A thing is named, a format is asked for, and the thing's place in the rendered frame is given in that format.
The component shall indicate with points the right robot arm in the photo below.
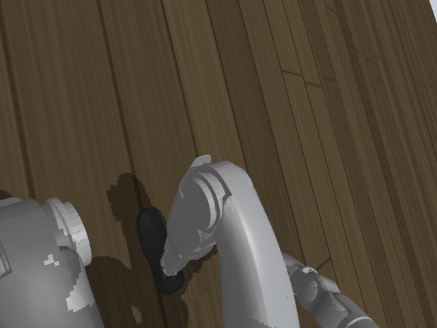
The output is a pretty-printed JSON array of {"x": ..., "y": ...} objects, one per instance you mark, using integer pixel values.
[{"x": 322, "y": 297}]

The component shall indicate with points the right robot foot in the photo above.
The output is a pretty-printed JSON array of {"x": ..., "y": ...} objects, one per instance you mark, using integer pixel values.
[{"x": 152, "y": 233}]

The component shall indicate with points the right robot hand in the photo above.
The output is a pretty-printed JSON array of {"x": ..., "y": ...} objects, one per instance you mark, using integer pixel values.
[{"x": 291, "y": 263}]

